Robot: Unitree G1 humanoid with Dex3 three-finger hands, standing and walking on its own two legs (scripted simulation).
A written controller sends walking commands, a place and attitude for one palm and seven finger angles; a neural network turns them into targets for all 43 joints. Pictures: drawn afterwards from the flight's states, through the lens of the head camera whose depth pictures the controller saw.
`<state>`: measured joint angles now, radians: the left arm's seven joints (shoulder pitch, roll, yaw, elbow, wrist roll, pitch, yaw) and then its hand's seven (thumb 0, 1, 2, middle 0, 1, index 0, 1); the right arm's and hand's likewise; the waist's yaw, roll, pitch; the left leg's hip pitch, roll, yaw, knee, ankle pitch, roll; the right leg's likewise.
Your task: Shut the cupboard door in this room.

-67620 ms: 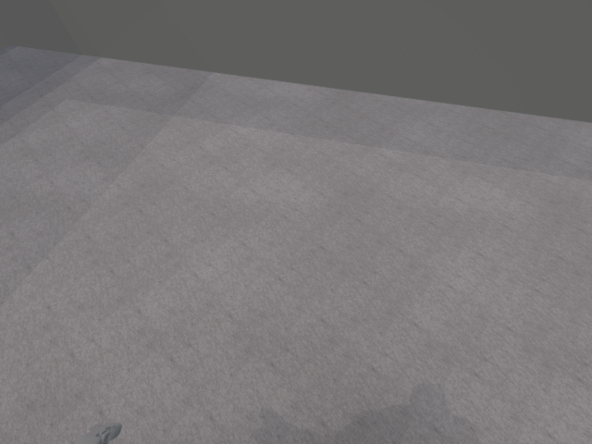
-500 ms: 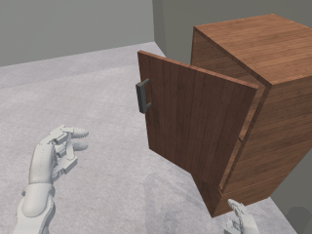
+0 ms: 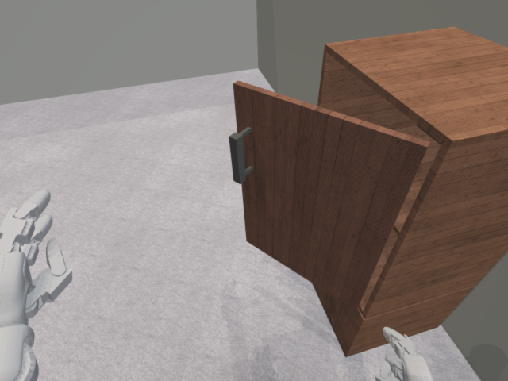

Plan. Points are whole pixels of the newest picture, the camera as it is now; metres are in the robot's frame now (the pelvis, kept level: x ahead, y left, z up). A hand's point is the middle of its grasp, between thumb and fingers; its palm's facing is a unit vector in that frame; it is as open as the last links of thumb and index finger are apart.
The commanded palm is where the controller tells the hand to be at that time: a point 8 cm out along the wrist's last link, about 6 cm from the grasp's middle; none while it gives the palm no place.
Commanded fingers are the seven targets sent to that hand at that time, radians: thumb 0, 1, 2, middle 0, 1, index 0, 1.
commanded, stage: draw the hand back to the body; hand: left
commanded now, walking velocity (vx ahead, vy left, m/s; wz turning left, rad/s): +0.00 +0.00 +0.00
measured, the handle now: (243, 155) +0.63 +0.12 +0.01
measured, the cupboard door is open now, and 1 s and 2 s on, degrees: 36 36 36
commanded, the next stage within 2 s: step back with the hand held close in 0.10 s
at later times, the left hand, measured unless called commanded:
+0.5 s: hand (67, 274) +0.19 +0.26 +0.15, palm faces +0.38 -0.78 -0.49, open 7.4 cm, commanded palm +0.13 +0.30 +0.17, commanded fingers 0.00 0.90 0.90 -0.20 -0.30 -0.20 -0.30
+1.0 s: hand (27, 328) +0.12 +0.26 +0.16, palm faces +0.47 -0.77 -0.44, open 7.4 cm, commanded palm +0.05 +0.30 +0.17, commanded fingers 0.00 0.90 0.90 -0.20 -0.30 -0.20 -0.30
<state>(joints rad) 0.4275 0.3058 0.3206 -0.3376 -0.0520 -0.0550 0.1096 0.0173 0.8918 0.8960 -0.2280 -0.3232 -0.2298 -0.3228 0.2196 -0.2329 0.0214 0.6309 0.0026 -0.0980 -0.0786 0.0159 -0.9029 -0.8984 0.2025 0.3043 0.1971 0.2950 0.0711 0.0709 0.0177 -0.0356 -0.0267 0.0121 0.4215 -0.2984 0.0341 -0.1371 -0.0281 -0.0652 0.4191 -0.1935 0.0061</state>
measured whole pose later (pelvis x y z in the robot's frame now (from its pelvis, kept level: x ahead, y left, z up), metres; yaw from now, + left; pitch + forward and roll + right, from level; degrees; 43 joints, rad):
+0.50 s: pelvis -0.01 +0.01 -0.01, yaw +0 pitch +0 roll -1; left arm 0.56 0.38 0.39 -0.44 -0.05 -0.15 0.12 0.02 0.89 0.90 -0.21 -0.30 -0.22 -0.30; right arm 0.20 -0.26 -0.02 0.58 0.01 0.00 -0.08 0.02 -0.90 -0.90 0.20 0.30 0.20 0.29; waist 0.00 0.05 0.01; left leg -0.21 -0.03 0.02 0.53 -0.32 0.04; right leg -0.30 -0.03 -0.05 0.49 -0.19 0.01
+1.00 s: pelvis -0.09 +0.00 -0.03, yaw +0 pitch -1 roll +0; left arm 0.48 0.37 0.44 -0.49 0.00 -0.21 0.15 0.02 0.89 0.90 -0.21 -0.30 -0.22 -0.30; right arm 0.26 -0.23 0.00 0.56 0.00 -0.02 -0.07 0.01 -0.90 -0.90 0.21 0.30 0.20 0.30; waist 0.00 0.00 0.00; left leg -0.41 -0.02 0.03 0.76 -0.40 0.05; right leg -0.46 -0.02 -0.03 0.63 -0.16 0.00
